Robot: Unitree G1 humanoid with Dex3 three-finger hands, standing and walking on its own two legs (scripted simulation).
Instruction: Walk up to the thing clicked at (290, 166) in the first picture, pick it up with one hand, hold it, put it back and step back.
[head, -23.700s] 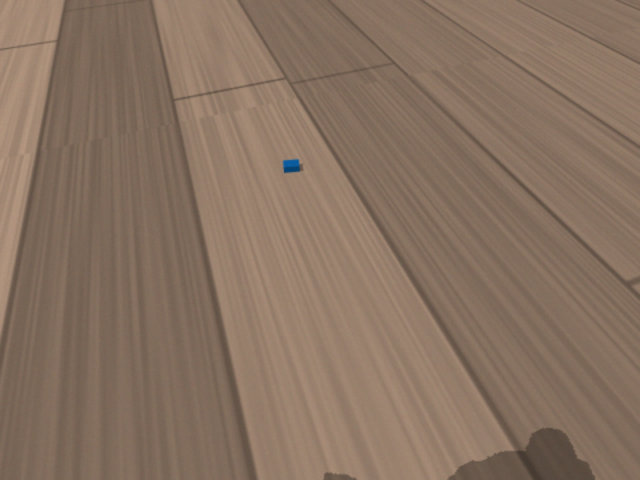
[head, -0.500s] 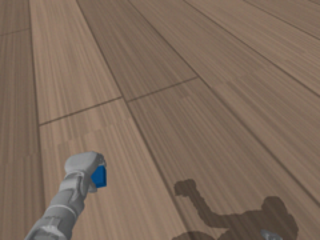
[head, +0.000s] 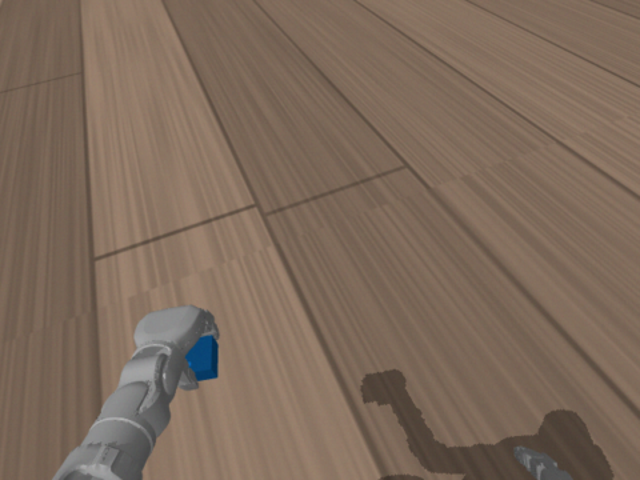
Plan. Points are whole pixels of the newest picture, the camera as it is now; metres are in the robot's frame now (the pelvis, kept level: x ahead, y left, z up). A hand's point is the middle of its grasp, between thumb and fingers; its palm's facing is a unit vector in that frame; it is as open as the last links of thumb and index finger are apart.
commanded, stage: hold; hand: left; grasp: from above
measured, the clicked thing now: (189, 360) +0.32 +0.23 -0.08
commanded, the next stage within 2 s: crouch in 1.16 s
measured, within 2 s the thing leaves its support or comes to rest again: neither
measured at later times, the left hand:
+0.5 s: hand (178, 366) +0.29 +0.22 -0.03, palm faces -0.43 -0.08 -0.90, open 8.2 cm
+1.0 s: hand (177, 365) +0.29 +0.22 -0.02, palm faces -0.42 -0.08 -0.90, open 8.2 cm
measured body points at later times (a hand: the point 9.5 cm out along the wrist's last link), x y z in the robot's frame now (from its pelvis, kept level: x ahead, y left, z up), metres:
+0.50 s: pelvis -0.01 +0.00 +0.01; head +0.00 -0.03 +0.45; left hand +0.31 +0.22 +0.02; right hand +0.13 -0.26 -0.11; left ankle +0.00 +0.13 -0.73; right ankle +0.01 -0.13 -0.73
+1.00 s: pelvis -0.01 +0.00 +0.01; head +0.00 -0.03 +0.46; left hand +0.31 +0.22 +0.03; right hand +0.13 -0.25 -0.11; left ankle +0.00 +0.13 -0.73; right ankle +0.01 -0.13 -0.73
